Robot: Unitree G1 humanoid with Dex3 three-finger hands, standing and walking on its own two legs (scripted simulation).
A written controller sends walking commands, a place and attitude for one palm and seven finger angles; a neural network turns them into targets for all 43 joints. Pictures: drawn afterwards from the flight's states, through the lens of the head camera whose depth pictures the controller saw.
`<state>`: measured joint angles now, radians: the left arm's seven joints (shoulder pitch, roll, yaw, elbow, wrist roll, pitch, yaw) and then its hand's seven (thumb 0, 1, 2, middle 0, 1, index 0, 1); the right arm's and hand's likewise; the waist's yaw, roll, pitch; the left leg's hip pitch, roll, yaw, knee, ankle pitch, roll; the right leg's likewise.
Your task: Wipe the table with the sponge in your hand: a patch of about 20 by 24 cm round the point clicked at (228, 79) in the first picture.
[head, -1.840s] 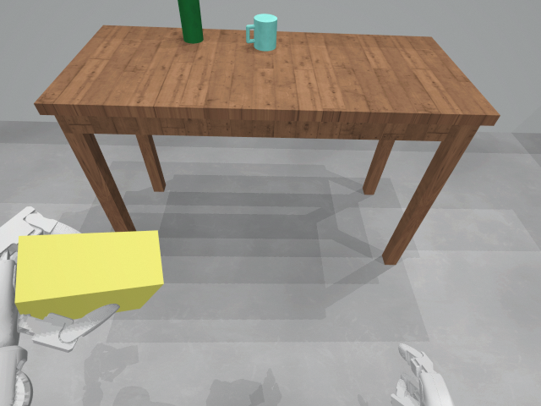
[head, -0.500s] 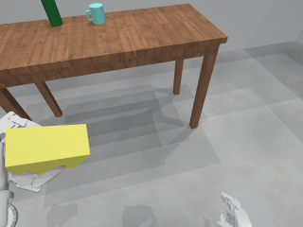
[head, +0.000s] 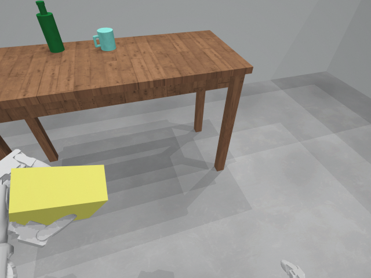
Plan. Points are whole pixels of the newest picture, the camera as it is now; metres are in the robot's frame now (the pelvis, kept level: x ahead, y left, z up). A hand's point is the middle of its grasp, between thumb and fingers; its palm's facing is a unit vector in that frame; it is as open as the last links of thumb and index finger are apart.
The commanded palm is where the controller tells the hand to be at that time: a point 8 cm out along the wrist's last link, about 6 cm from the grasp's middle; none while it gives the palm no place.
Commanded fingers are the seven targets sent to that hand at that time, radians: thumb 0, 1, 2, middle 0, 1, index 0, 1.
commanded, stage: take the last steps up to it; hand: left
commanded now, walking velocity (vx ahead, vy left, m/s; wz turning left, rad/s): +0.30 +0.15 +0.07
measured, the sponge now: (71, 196) +0.22 +0.21 +0.14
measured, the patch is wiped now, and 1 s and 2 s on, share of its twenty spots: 0.00 0.00 0.00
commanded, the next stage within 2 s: none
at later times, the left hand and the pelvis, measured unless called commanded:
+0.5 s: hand (69, 155) +0.29 +0.24 +0.17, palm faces +0.40 -0.79 -0.46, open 10.2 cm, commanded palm +0.24 +0.28 +0.18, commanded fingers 0.00 0.10 1.30 -1.20 -1.60 -1.20 -1.60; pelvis +0.08 +0.00 +0.00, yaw +1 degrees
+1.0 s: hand (85, 120) +0.40 +0.26 +0.16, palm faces +0.45 -0.75 -0.49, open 10.2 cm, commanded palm +0.35 +0.29 +0.18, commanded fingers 0.00 0.10 1.30 -1.20 -1.60 -1.20 -1.60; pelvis +0.20 +0.00 -0.01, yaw +2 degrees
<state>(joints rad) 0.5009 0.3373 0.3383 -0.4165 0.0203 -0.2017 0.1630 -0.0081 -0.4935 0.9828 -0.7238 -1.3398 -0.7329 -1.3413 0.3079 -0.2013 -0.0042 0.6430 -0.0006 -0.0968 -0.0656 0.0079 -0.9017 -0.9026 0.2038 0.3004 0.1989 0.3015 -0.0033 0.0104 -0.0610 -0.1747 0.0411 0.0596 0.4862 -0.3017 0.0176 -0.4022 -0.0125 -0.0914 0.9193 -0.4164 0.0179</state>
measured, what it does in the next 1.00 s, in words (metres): walks ahead: right foot, then left foot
